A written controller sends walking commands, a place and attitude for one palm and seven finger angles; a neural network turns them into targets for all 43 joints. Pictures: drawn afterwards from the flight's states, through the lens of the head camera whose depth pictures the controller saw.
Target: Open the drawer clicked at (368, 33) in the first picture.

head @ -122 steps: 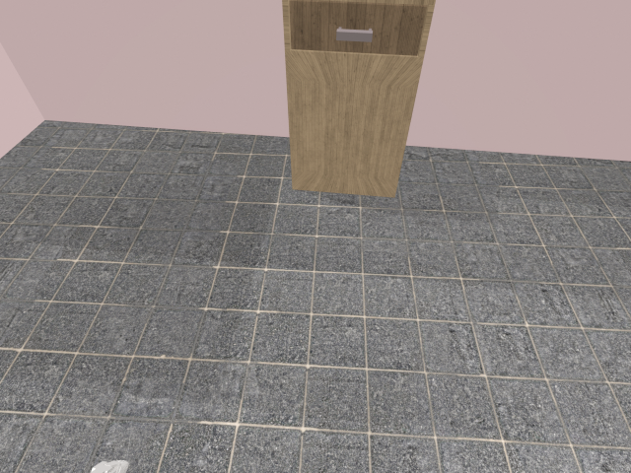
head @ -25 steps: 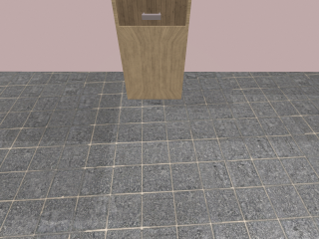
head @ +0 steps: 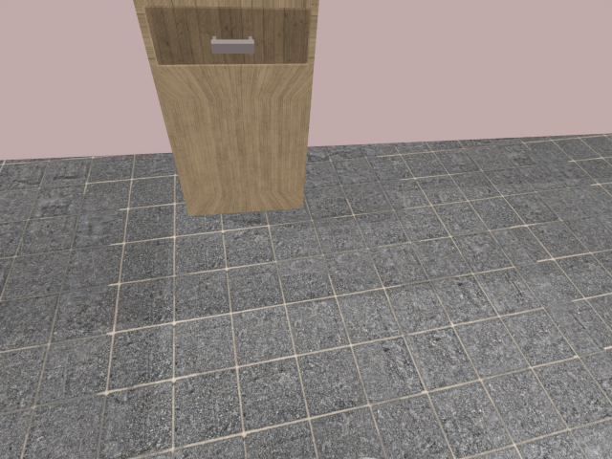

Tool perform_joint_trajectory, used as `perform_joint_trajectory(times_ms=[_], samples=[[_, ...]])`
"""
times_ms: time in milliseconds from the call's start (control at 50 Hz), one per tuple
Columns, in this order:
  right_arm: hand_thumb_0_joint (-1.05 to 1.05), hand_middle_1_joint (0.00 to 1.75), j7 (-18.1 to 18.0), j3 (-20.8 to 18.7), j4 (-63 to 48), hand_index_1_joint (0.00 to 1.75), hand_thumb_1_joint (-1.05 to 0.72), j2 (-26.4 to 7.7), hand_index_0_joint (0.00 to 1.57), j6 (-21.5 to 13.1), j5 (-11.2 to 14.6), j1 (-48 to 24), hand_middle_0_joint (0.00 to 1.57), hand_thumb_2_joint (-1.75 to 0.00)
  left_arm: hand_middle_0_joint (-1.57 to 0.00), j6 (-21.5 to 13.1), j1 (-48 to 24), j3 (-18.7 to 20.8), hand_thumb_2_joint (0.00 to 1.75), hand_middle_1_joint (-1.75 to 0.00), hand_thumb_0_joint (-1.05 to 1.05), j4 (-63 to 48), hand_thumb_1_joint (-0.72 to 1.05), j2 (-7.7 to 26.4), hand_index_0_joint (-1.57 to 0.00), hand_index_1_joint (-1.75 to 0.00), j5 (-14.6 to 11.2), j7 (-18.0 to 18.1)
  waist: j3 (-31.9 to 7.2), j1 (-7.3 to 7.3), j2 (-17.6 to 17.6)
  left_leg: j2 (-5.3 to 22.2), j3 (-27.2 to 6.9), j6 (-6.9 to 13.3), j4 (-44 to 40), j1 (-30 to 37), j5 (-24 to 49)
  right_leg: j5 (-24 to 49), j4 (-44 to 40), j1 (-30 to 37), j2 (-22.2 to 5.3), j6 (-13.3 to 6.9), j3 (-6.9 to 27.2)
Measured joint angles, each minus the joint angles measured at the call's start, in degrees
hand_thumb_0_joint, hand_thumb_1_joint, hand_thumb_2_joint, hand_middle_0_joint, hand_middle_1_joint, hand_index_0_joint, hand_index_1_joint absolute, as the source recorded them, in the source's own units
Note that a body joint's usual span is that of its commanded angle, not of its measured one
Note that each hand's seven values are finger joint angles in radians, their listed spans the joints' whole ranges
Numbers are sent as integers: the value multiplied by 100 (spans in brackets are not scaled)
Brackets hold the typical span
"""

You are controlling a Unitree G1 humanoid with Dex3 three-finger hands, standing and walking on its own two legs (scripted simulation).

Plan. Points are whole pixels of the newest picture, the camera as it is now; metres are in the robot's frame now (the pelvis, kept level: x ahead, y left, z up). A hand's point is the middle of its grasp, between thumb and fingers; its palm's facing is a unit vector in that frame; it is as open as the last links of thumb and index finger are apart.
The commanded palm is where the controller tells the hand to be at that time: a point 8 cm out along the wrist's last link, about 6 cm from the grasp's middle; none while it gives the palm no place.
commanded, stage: walk to a spot facing it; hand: left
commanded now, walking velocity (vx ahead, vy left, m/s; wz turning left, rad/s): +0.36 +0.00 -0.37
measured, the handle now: (232, 42) +1.16 +0.33 +0.00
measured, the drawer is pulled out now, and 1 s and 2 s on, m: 0.00 0.00 0.00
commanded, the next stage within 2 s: turn to face it in 0.66 s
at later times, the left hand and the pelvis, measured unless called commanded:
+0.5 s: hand (239, 364) +0.29 +0.13 -0.16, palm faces -0.11 -0.97 -0.21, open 7.3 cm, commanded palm none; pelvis +0.20 -0.04 +0.01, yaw -9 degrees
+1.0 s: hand (260, 259) +0.51 +0.14 -0.16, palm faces -0.14 -0.97 -0.18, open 7.3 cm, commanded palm none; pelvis +0.40 -0.03 +0.01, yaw -9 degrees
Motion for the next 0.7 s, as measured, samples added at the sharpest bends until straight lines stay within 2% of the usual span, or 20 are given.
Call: perform_joint_trajectory(times_ms=[60, 120, 200, 280, 320, 360, 400, 440, 480, 520, 600, 660, 680, 700], samples=[[-2, 30, -47, -107, 149, 30, -95, -182, 21, 2, -16, 315, 20, -90, -20, 46, -334, 54, 90, -30, 1, -317, 91, 4, -19, -30, 25, -46, -131, -54, 41, -63, 171, 24, -469, 385, 29, 374, -452, -561, -214, 87, -148], [-2, 30, -18, -127, 307, 30, -95, -344, 21, 36, -45, 597, 20, -90, -19, 91, -644, 67, 90, -30, 1, -528, 91, -32, -19, -30, 35, -108, -171, -135, 123, -92, 300, 1, -811, 733, -1, 685, -1299, -732, -384, 166, -231], [-1, 30, 33, -130, 457, 30, -93, -444, 20, 90, -72, 905, 20, -90, -19, 124, -971, 37, 90, -30, 1, -664, 91, -68, -19, -30, 32, -167, -111, -311, 240, -36, 440, -111, -1005, 1124, -187, 782, -2552, -489, -462, 221, -304], [0, 30, 69, -103, 569, 30, -92, -444, 20, 159, -104, 1180, 20, -90, -19, 91, -1171, -2, 90, -30, 1, -698, 91, -78, -19, -30, 37, -192, -42, -485, 345, 170, 573, -330, -805, 1389, -605, 664, -3470, 59, -341, 176, -460], [0, 30, 96, -77, 625, 30, -92, -408, 20, 199, -79, 1339, 20, -90, -20, -31, -1224, -45, 90, -30, 1, -719, 91, -58, -19, -30, 44, -191, -15, -500, 389, 393, 565, -426, -155, 1279, -1003, 863, -3939, 431, -206, 56, -563], [0, 30, 125, -38, 713, 30, -92, -381, 20, 302, -28, 1308, 20, -90, -20, -193, -1247, -83, 90, -30, 1, -685, 91, -92, -19, -30, 0, -142, 75, -471, 450, 497, 101, -373, 1450, 692, -1358, 730, -3643, 454, -87, 15, -607], [0, 30, 140, -29, 753, 30, -91, -361, 20, 374, -15, 1198, 20, -90, -20, -253, -1118, -124, 90, -30, 1, -620, 91, -153, -19, -30, -37, -79, 77, -429, 461, 425, -319, -316, 2809, 39, -1238, 506, -3716, 687, 2, 10, -612], [1, 30, 145, -36, 697, 30, -91, -348, 20, 398, -34, 1030, 20, -90, -20, -261, -900, -161, 90, -30, 1, -501, 91, -219, -20, -30, -40, -20, 20, -396, 464, 436, -478, -328, 3257, -478, -893, 508, -4051, 994, 83, 54, -589], [1, 30, 151, -46, 562, 30, -91, -313, 20, 390, -46, 837, 20, -90, -20, -274, -671, -101, 90, -30, 0, -363, 93, -211, -20, -30, -45, 72, -48, -383, 436, 488, -529, -381, 3044, -849, -676, 551, -4383, 1268, 141, 72, -555], [1, 30, 173, -56, 399, 30, -91, -269, 20, 363, -41, 651, 20, -90, -20, -255, -469, -100, 90, -30, 0, -198, 93, -153, -20, -30, -24, 79, -112, -371, 395, 539, -520, -426, 2439, -1054, -492, 533, -4624, 1504, 164, 88, -524], [1, 30, 215, -80, 181, 30, -93, -280, 20, 294, -26, 305, 20, -90, -20, -211, -145, -131, 90, -30, 0, 75, 93, -98, -20, -30, -15, 35, -137, -244, 351, 529, -475, -419, 1121, -1044, -107, 307, -4783, 1912, 174, 214, -461], [1, 30, 237, -60, 91, 30, -93, -328, 20, 198, -23, 144, 20, -90, -20, -171, 94, -122, 90, -30, 1, 213, 92, -87, -20, -30, -33, 19, -124, -135, 303, 421, -341, -380, 295, -682, 148, -71, -4577, 2160, 132, 362, -402], [0, 30, 227, -50, 61, 30, -93, -343, 20, 140, -34, 109, 20, -90, -20, -148, 183, -113, 90, -30, 1, 244, 92, -86, -20, -30, -43, 14, -120, -109, 268, 370, -294, -278, 125, -536, 369, -285, -4303, 2142, 90, 373, -343], [0, 30, 203, -47, 45, 30, -92, -321, 20, 84, -63, 55, 20, -90, -20, -100, 219, -95, 90, -30, 1, 287, 92, -72, -20, -30, -65, 9, -94, -94, 176, 331, -206, -155, 302, -517, 343, -480, -3741, 1974, 8, 307, -270]])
